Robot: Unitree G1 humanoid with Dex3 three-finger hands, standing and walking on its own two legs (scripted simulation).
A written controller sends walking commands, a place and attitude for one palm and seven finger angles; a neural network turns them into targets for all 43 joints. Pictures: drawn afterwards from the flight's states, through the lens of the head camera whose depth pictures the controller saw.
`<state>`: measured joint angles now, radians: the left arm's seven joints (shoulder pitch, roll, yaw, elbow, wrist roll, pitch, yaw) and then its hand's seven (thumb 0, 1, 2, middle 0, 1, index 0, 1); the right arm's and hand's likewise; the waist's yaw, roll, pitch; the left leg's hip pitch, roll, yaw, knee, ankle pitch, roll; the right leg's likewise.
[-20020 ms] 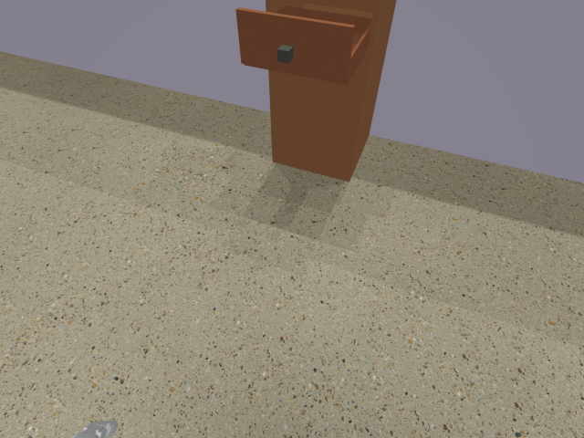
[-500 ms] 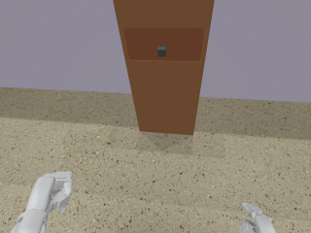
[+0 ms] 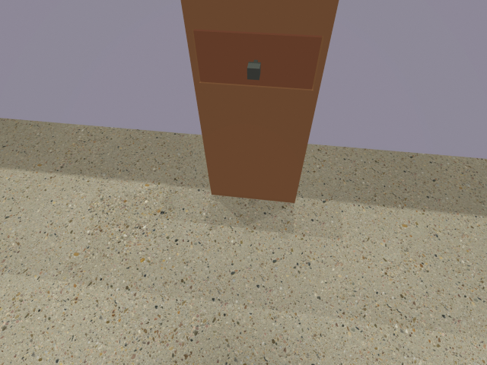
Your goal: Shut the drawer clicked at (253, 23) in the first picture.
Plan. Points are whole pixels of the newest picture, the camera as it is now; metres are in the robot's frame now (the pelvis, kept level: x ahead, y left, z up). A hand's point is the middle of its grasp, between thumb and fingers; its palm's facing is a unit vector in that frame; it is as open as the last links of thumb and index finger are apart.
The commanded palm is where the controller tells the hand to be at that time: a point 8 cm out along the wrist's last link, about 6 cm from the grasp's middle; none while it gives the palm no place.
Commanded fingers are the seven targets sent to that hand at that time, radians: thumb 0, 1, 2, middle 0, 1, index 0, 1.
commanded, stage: let the arm hang, fingers relaxed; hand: left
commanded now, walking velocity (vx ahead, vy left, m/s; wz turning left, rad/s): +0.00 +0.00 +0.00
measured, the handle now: (254, 67) +0.94 +0.02 -0.02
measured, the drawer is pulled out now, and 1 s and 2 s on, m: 0.00 0.00 0.00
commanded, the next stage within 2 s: look to check the result in 0.48 s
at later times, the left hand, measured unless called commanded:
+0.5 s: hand out of the picture +0.02 +0.17 -0.17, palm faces +0.00 -0.98 -0.21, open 7.4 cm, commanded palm none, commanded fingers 0.00 0.90 0.90 -0.20 -0.30 -0.20 -0.30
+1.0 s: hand out of the picture +0.06 +0.19 -0.16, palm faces -0.01 -0.96 -0.28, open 7.4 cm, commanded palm none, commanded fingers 0.00 0.90 0.90 -0.20 -0.30 -0.20 -0.30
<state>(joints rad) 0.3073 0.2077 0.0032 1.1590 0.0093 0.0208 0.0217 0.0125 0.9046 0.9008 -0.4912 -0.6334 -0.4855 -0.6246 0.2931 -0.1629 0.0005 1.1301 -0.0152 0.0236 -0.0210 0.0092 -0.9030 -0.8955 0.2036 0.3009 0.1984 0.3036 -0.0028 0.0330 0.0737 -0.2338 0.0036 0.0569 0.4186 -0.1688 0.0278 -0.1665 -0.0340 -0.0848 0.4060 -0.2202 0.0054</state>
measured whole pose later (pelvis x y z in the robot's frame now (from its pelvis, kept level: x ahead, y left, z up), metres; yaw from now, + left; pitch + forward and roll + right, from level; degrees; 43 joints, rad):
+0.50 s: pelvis +0.00 -0.01 +0.00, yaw -1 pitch -2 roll +0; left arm 0.24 0.15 0.01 1.14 0.01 0.00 0.03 0.01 0.91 0.90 -0.21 -0.30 -0.20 -0.30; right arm 0.27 -0.16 -0.01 1.14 -0.02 0.00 -0.03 0.01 -0.91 -0.90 0.20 0.30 0.20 0.30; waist -0.02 0.02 0.05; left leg -0.21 0.01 0.07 0.40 -0.17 0.02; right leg -0.15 -0.03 -0.07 0.41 -0.23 0.00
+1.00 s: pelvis +0.01 -0.02 +0.00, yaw +0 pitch -2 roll +0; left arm 0.16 0.23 0.02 1.15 0.01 -0.01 0.01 0.01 0.90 0.90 -0.21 -0.30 -0.20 -0.30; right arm 0.17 -0.25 -0.02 1.14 -0.02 0.00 -0.02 0.01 -0.90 -0.90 0.20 0.30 0.20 0.30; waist -0.01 0.03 0.07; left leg -0.17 0.02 0.06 0.36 -0.16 0.00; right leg -0.11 -0.01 -0.08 0.35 -0.21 -0.01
